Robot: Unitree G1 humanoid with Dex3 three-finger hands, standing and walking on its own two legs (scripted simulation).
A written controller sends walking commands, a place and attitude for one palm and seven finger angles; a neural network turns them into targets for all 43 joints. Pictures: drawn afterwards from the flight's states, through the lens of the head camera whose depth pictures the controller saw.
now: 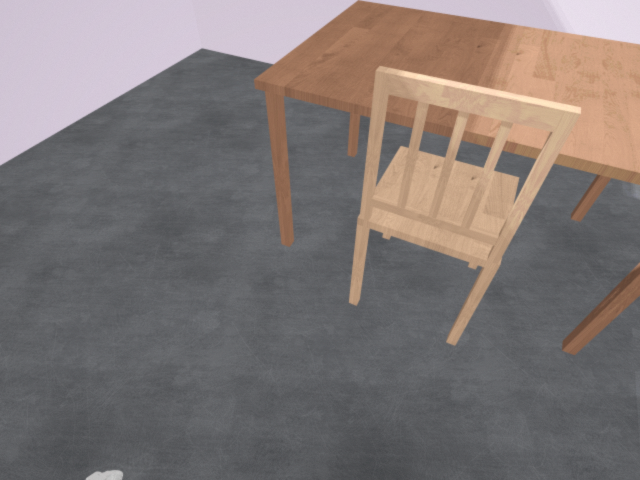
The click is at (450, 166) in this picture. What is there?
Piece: chair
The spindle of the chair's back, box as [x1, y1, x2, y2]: [428, 111, 469, 218]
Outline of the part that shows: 466,112 458,112 428,215 435,218 469,113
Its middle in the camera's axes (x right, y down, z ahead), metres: +0.29 -0.16 +0.90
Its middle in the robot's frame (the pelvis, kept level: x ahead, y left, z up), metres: +0.79 -0.25 -0.08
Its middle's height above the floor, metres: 0.69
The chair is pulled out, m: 0.00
